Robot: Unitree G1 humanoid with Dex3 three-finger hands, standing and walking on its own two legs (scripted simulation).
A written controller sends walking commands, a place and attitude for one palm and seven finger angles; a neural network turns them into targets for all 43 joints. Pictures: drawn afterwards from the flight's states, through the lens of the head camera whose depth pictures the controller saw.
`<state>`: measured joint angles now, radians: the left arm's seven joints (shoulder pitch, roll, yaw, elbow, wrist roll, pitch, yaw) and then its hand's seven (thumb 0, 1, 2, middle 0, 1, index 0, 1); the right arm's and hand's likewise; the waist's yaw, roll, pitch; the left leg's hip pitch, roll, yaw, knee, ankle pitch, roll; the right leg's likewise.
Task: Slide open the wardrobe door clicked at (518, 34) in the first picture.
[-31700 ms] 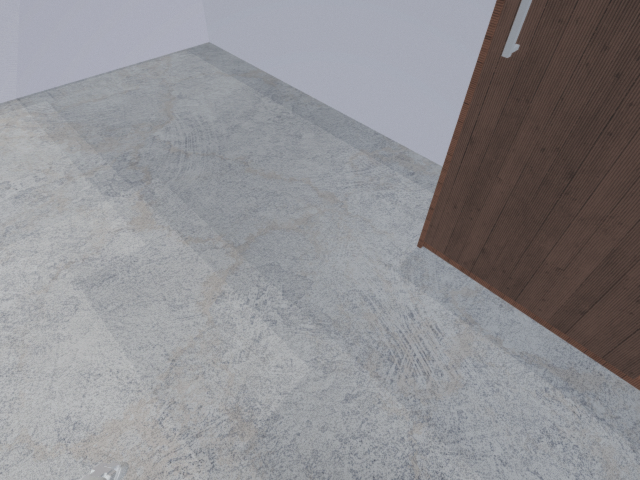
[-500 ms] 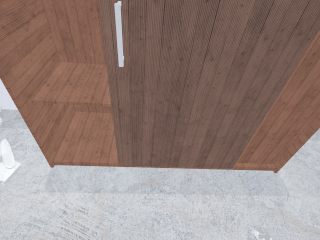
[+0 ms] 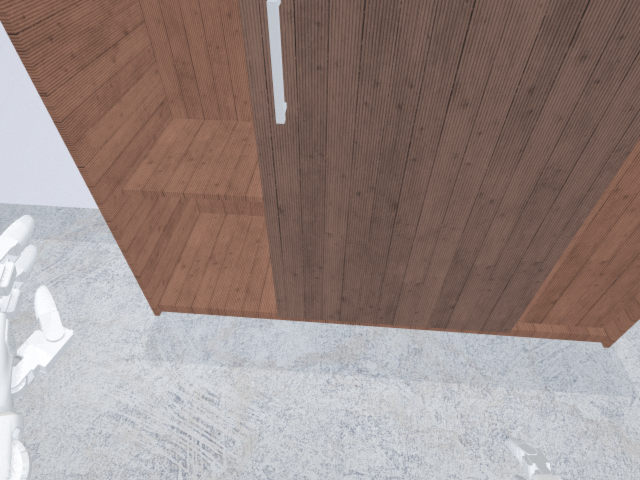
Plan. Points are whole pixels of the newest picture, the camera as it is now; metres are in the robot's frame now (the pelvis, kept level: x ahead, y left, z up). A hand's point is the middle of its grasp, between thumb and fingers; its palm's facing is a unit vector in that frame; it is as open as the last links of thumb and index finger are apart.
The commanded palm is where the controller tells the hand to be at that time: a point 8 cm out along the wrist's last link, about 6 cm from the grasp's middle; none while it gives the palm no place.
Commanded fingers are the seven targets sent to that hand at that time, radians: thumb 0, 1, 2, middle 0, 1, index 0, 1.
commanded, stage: stop stepping back and stand still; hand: left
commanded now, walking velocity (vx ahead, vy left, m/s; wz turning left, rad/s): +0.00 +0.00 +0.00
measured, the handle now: (278, 63) +0.77 +0.14 +0.20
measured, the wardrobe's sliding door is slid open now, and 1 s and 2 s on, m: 0.45 0.45 0.45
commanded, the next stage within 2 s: let the arm hang, fingers relaxed in 0.72 s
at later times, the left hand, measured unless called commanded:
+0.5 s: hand (15, 350) +0.19 +0.30 +0.16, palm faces +0.42 -0.81 -0.40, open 7.4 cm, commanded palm +0.12 +0.33 +0.19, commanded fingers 0.00 0.90 0.90 -0.20 -0.30 -0.20 -0.30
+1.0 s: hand out of the picture +0.13 +0.27 -0.08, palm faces +0.00 -0.92 -0.39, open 7.4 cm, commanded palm none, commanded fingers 0.00 0.90 0.90 -0.20 -0.30 -0.20 -0.30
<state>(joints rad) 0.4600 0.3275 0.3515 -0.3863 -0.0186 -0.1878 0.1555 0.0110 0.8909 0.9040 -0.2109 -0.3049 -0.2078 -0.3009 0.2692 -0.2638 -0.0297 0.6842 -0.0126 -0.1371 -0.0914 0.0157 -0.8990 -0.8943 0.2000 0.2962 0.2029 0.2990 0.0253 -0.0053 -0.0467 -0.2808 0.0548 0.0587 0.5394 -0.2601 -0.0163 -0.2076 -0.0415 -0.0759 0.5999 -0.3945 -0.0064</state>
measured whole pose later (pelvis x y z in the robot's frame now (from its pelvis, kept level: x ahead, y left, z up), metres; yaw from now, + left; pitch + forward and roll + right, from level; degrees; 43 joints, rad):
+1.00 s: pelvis -0.05 +0.04 +0.00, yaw +0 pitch +1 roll -1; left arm 0.26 0.31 0.06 0.47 0.03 0.03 -0.01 0.00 0.91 0.90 -0.20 -0.30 -0.20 -0.30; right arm 0.11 -0.32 0.00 0.81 -0.02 -0.03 0.01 0.01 -0.90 -0.89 0.20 0.30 0.20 0.30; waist -0.01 0.08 -0.01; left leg -0.40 0.03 0.08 0.61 -0.23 0.03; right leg -0.30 -0.07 -0.05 0.61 -0.32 0.04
